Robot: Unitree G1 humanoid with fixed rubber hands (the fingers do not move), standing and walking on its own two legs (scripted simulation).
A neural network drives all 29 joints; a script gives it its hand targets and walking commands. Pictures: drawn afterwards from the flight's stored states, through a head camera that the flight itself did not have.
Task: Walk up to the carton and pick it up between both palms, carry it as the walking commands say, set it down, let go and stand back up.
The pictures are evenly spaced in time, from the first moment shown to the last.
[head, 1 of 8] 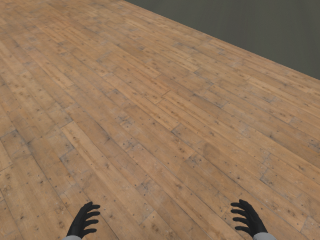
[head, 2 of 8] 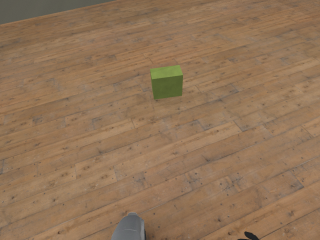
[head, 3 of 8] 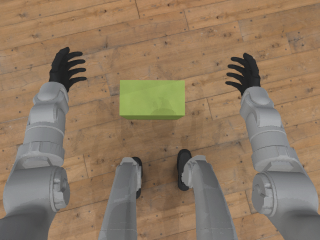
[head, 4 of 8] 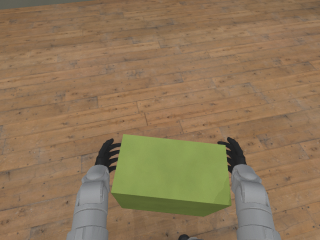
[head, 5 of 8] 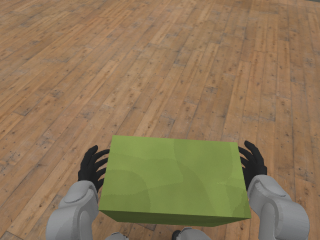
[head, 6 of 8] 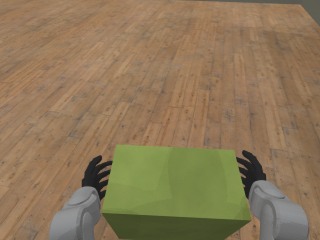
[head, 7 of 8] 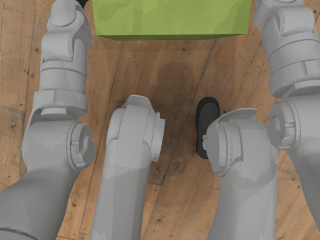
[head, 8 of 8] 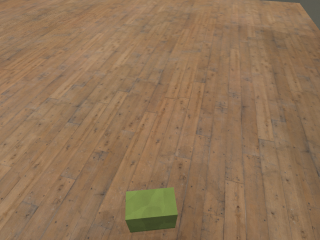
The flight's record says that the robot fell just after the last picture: no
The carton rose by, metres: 0.68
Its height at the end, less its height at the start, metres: +0.00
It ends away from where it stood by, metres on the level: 1.34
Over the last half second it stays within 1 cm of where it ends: yes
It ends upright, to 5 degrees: yes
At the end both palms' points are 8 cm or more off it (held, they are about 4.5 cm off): yes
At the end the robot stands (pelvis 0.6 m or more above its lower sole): yes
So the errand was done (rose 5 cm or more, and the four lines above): yes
